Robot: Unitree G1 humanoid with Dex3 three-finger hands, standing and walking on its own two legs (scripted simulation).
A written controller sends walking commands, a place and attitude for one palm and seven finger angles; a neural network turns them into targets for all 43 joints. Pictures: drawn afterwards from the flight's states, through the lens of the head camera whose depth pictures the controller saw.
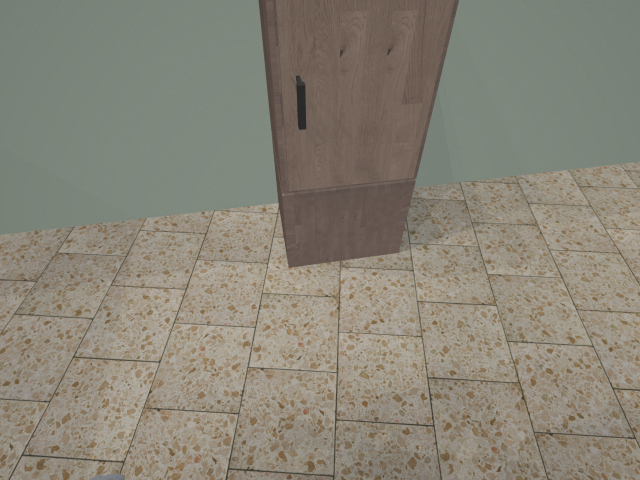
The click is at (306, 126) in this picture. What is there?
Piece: cupboard door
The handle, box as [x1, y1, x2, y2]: [296, 76, 305, 129]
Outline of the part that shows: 296,76 298,126 299,129 305,128 304,83 300,80 299,76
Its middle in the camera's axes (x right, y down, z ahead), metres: -0.06 -0.35 +1.01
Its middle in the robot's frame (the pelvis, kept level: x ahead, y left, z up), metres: +0.99 +0.11 -0.03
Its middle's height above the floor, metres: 0.75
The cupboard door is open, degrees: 0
